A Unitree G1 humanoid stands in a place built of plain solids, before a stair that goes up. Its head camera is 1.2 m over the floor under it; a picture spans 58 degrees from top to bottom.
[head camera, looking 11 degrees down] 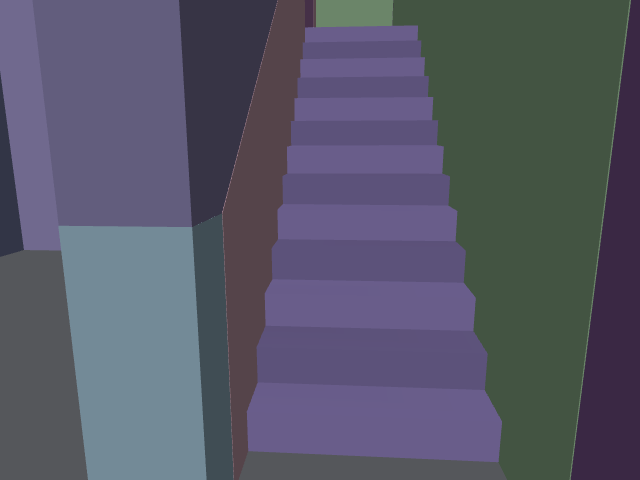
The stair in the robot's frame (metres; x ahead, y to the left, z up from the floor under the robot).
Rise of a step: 0.18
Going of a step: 0.22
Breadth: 1.21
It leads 4 degrees to the right of straight ahead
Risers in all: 13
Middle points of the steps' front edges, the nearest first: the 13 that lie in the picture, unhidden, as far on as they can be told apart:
1.56 -0.21 0.18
1.78 -0.22 0.36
2.00 -0.23 0.54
2.21 -0.25 0.72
2.43 -0.26 0.90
2.65 -0.27 1.08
2.87 -0.29 1.26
3.09 -0.30 1.44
3.31 -0.31 1.62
3.53 -0.33 1.80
3.74 -0.34 1.98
3.96 -0.36 2.16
4.18 -0.37 2.34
